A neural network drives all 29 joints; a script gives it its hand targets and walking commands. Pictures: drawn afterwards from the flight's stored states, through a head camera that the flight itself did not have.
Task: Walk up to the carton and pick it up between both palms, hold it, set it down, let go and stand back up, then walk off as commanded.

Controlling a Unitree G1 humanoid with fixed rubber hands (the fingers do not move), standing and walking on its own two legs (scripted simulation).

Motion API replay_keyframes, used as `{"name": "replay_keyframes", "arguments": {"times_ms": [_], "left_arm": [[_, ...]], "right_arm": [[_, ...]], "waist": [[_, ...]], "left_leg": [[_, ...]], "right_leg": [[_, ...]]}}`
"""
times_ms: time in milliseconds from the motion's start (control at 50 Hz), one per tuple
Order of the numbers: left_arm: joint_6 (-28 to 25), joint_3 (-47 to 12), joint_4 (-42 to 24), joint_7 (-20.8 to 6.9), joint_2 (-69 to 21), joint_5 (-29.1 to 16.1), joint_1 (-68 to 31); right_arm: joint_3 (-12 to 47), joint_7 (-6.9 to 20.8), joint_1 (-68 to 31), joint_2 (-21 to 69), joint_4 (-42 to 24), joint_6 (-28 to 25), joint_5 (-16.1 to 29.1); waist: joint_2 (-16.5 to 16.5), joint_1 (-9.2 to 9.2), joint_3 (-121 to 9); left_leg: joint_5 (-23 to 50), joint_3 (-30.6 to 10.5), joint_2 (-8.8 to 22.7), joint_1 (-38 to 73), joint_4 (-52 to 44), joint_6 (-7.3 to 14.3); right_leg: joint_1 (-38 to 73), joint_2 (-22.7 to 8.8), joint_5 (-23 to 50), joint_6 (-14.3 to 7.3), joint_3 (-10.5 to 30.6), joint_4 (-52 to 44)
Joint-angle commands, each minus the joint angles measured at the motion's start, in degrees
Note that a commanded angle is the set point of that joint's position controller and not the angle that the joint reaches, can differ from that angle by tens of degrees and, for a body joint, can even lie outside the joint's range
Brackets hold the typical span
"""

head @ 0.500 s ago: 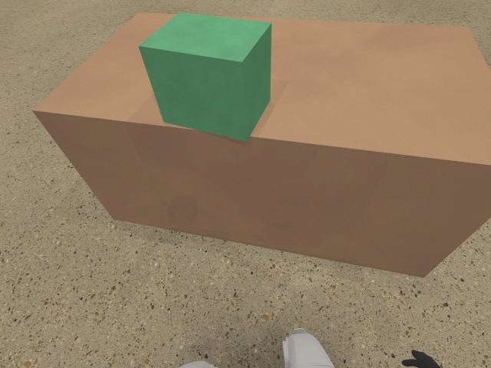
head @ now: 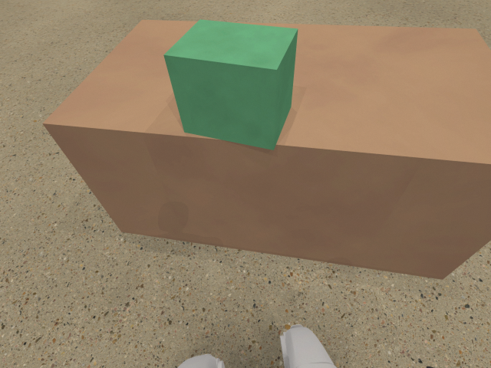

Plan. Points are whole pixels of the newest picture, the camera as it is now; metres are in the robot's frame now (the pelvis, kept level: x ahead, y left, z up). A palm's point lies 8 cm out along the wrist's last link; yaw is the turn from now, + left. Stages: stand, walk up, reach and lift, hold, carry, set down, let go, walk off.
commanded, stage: walk up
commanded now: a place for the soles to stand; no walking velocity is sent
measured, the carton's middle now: (236, 84) +0.77 +0.02 +0.05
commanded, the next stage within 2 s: none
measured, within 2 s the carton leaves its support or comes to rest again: neither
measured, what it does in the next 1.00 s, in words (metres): steps on the spot: right foot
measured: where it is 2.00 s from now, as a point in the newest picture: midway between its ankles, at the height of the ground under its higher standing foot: outside the picture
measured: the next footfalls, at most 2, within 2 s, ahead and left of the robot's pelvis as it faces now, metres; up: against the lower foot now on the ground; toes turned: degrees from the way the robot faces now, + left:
right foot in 0.08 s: +0.14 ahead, -0.13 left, +0.00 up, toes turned -3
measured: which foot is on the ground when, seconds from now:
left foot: down 0.00-1.00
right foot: up 0.00-0.06, down 0.08-1.00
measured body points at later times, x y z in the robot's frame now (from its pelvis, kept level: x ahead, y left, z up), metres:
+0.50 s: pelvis +0.02 +0.01 +0.00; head +0.06 -0.01 +0.45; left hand +0.11 +0.34 -0.09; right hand +0.08 -0.33 -0.12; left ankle +0.03 +0.12 -0.66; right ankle +0.11 -0.13 -0.66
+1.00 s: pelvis +0.02 +0.02 +0.01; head +0.04 -0.01 +0.46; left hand +0.11 +0.34 -0.08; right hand +0.07 -0.32 -0.12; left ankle +0.03 +0.13 -0.66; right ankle +0.11 -0.13 -0.66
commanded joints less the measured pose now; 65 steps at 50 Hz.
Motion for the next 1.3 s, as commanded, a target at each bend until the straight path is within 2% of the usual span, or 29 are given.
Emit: {"name": "replay_keyframes", "arguments": {"times_ms": [0,60,80,100,120,220,240,260,280,420,460,500,520,560,600,640,680,760,800,840,860,920,960,1000,1020,1100,1140,1200,1280], "left_arm": [[-2.3,4.0,-2.8,-0.8,14.0,-0.8,-2.0],[-3.4,4.8,-0.5,-1.0,14.4,-0.7,6.1],[-3.5,6.5,0.9,-0.5,18.5,-0.4,12.2],[-3.0,8.5,1.2,-0.2,24.6,-0.7,16.3],[-2.4,8.1,0.0,-0.1,24.7,-1.2,13.8],[-1.0,5.0,-2.4,-0.1,18.6,0.4,-2.9],[-0.6,4.1,-3.1,-0.6,15.2,0.0,-5.8],[-0.5,3.1,-3.6,-0.7,10.2,-0.5,-7.6],[-0.5,3.3,-2.8,-0.5,13.1,-0.3,-8.2],[-2.1,3.5,-0.9,-1.7,13.5,-1.1,0.0],[-3.1,5.0,1.1,-1.4,17.0,-0.6,6.3],[-2.4,6.9,1.1,-0.9,22.4,-1.0,10.6],[-2.1,6.5,0.4,-0.7,22.6,-0.6,7.7],[-1.2,5.7,-0.6,-0.3,21.3,0.2,1.4],[-0.4,4.1,-1.4,-0.8,16.4,0.2,-3.6],[-0.4,2.7,-2.6,-0.9,10.8,-0.4,-9.3],[-0.6,3.4,-1.3,-1.4,14.2,-0.4,-7.3],[-2.1,3.5,-0.4,-2.4,13.6,-0.9,-0.7],[-2.9,4.5,1.5,-2.1,15.3,-0.7,4.7],[-2.6,6.5,1.8,-1.7,21.7,-0.6,8.8],[-2.2,6.4,0.7,-1.4,22.5,-0.3,6.2],[-1.1,5.3,-0.5,-1.0,19.8,0.5,-1.7],[-0.2,4.0,-1.1,-1.6,15.4,0.3,-5.4],[-0.2,3.0,-2.0,-1.5,11.3,-0.3,-9.9],[-0.3,3.5,-1.3,-1.6,14.1,-0.1,-9.0],[-1.8,3.5,0.3,-2.8,13.5,-0.8,-1.5],[-2.7,3.9,1.9,-2.6,13.6,-0.7,4.0],[-2.4,6.3,1.3,-1.8,21.9,-0.4,6.2],[-0.8,4.8,-0.1,-1.4,18.2,0.5,-2.7]], "right_arm": [[-7.2,-2.0,2.8,-15.0,-5.0,-3.4,-1.3],[-5.7,-1.6,-4.2,-12.6,-7.4,-2.4,-0.8],[-5.4,-1.4,-5.9,-11.1,-8.8,-2.0,-0.4],[-4.9,-1.4,-5.5,-9.5,-10.0,-1.8,0.7],[-5.0,-1.8,-6.5,-11.4,-9.3,-1.1,0.6],[-6.4,-0.9,4.7,-12.1,-2.1,-1.9,-1.1],[-7.1,-1.1,9.2,-13.8,-0.4,-2.6,-1.8],[-8.0,-1.3,11.5,-18.0,0.1,-3.0,-2.3],[-7.9,-1.6,4.9,-19.2,-1.8,-3.3,-1.8],[-5.8,-2.4,-2.5,-14.3,-2.5,-3.4,-0.9],[-5.1,-1.8,-6.2,-12.0,-5.0,-2.7,-0.2],[-4.3,-2.1,-6.5,-10.3,-5.6,-1.8,0.9],[-4.4,-2.0,-7.2,-11.0,-5.0,-1.3,0.2],[-4.7,-1.5,-3.8,-11.4,-2.9,-1.5,-0.7],[-6.0,-1.4,3.3,-12.4,-0.1,-2.3,-1.4],[-7.5,-1.4,6.4,-18.4,0.7,-3.1,-2.3],[-6.6,-1.8,-0.2,-17.3,-0.5,-3.5,-1.6],[-5.5,-2.0,-4.2,-14.5,-2.0,-3.4,-1.2],[-4.9,-1.6,-6.7,-12.2,-3.6,-2.7,-0.5],[-4.3,-1.6,-4.7,-10.3,-4.3,-1.4,0.6],[-4.4,-1.6,-5.6,-11.2,-3.9,-0.8,-0.1],[-5.1,-1.2,-0.7,-11.4,-0.8,-1.5,-1.0],[-6.1,-1.1,5.2,-13.2,1.4,-2.3,-1.8],[-7.3,-1.2,5.4,-18.4,1.4,-2.9,-2.2],[-6.9,-1.4,1.3,-18.0,0.8,-3.1,-2.1],[-5.5,-1.8,-4.4,-14.8,-0.7,-3.3,-1.5],[-4.6,-1.3,-6.8,-12.3,-1.8,-2.6,-0.9],[-4.2,-1.6,-4.5,-10.8,-2.5,-0.8,0.0],[-5.3,-1.1,1.3,-11.4,1.2,-1.6,-1.2]], "waist": [[3.4,-3.77,-8.0],[1.2,2.19,-14.7],[-8.5,5.75,-18.8],[-19.9,7.59,-22.7],[-18.0,6.18,-20.2],[-11.4,-4.02,-8.9],[-5.4,-6.73,-9.4],[10.5,-9.04,-8.9],[3.6,-7.01,-4.3],[4.3,-0.80,-10.8],[-6.4,3.10,-17.0],[-15.3,4.55,-19.7],[-13.5,3.30,-15.8],[-11.4,0.30,-10.5],[-8.7,-4.08,-8.2],[8.3,-8.07,-4.9],[0.8,-4.35,-3.5],[4.0,-0.40,-8.0],[-4.4,2.24,-13.0],[-15.2,3.41,-17.7],[-14.0,2.50,-14.9],[-11.9,-1.12,-7.9],[-7.5,-4.90,-6.2],[6.1,-7.45,-2.9],[0.3,-5.59,-1.4],[4.7,-0.87,-6.3],[-1.2,2.18,-10.2],[-15.0,2.13,-14.7],[-11.8,-2.11,-7.7]], "left_leg": [[31.7,-29.2,21.0,20.1,-28.7,6.9],[39.2,-13.6,14.6,8.6,-14.6,3.5],[36.3,-7.7,7.8,-2.1,0.0,-1.1],[15.8,-8.4,-1.2,-13.5,11.9,-3.9],[-6.8,-11.9,-2.4,-19.0,11.3,-2.4],[-0.6,-13.6,-0.1,7.0,-13.0,0.2],[-4.3,-18.5,3.0,16.8,-26.9,1.8],[-18.5,-37.6,13.3,21.5,-42.4,3.8],[-13.6,-45.4,21.1,15.7,-45.8,4.4],[40.9,-23.6,17.2,17.7,-23.6,6.1],[37.3,-10.6,6.7,2.8,-8.2,0.0],[2.2,-10.5,-1.4,-9.3,3.9,-1.9],[-11.0,-12.6,-1.6,-11.2,1.1,-1.4],[-8.8,-12.8,-1.0,-4.8,-6.8,-0.8],[-4.8,-16.0,1.6,10.7,-22.5,1.5],[-16.7,-41.1,18.0,19.4,-44.6,6.5],[1.2,-38.8,20.7,14.8,-40.9,7.6],[30.2,-24.1,17.5,12.3,-27.7,9.0],[31.5,-11.7,7.8,3.3,-13.8,1.9],[0.5,-10.1,-1.7,-8.1,0.7,-1.4],[-10.9,-12.7,-1.9,-10.6,-0.6,-1.2],[-4.3,-12.0,-0.8,-1.1,-10.2,-0.2],[-6.5,-16.7,2.4,13.0,-26.4,2.4],[-21.1,-41.9,18.6,16.1,-46.9,7.5],[-14.3,-42.5,21.1,12.2,-46.0,8.3],[18.7,-27.4,17.9,10.6,-32.1,10.3],[26.4,-14.9,9.7,4.2,-20.4,3.8],[-8.9,-12.0,-1.9,-9.8,-3.2,-1.1],[-2.2,-11.9,-1.0,2.8,-14.1,0.3]], "right_leg": [[-9.8,-4.1,-3.3,-2.3,-5.1,-10.6],[15.4,-1.8,11.8,-4.6,-6.5,-30.2],[27.0,-4.4,15.5,-8.3,9.0,-35.0],[34.4,-15.0,17.6,-16.9,36.7,-40.3],[34.8,-18.6,11.5,-21.1,48.4,-44.4],[0.8,-11.4,-0.9,-12.7,31.2,-39.7],[-8.2,-4.8,0.9,-7.1,18.9,-29.9],[-18.1,4.7,-1.6,-3.6,3.2,-9.7],[-18.3,3.3,-4.7,-2.1,0.5,-7.8],[0.6,-2.7,4.4,-3.0,-5.0,-22.1],[22.1,-4.3,29.0,-7.2,8.2,-31.0],[30.2,-15.4,25.7,-18.1,38.2,-39.2],[26.8,-16.7,14.7,-19.5,43.2,-42.2],[16.3,-14.9,7.4,-18.0,39.1,-42.2],[-0.8,-7.5,3.0,-9.4,24.5,-36.9],[-18.3,5.1,-3.7,-3.1,-0.1,-12.4],[-11.9,0.2,-4.4,-1.9,-0.5,-10.0],[2.6,-2.1,2.4,-2.6,-5.4,-20.3],[19.3,-2.5,26.5,-5.5,4.0,-31.0],[27.6,-15.1,16.2,-15.9,37.2,-41.8],[25.7,-16.8,5.1,-18.3,43.5,-45.2],[11.0,-13.7,-2.5,-14.8,36.2,-45.5],[-4.0,-5.4,-4.4,-6.8,20.6,-37.8],[-16.1,4.7,-5.1,-2.7,-0.5,-13.3],[-12.7,0.9,-4.3,-2.0,0.4,-11.2],[2.1,-1.6,-0.9,-2.0,-4.3,-18.3],[16.8,-1.3,19.1,-4.2,0.2,-32.2],[26.4,-16.5,7.0,-16.7,41.6,-45.1],[8.8,-12.0,-2.6,-12.3,32.9,-45.0]]}}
